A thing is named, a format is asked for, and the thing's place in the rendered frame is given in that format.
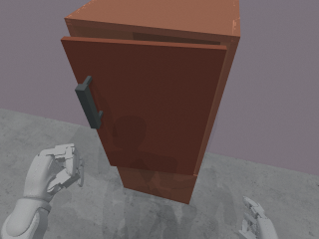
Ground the robot right hand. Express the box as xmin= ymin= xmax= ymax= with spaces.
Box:
xmin=238 ymin=196 xmax=279 ymax=239

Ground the cupboard door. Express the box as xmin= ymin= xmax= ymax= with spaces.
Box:
xmin=61 ymin=36 xmax=227 ymax=176

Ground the handle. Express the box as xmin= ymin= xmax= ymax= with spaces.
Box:
xmin=75 ymin=76 xmax=103 ymax=129

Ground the robot left hand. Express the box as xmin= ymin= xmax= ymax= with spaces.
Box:
xmin=23 ymin=143 xmax=85 ymax=203

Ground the robot left forearm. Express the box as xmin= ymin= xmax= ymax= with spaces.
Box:
xmin=1 ymin=197 xmax=52 ymax=239

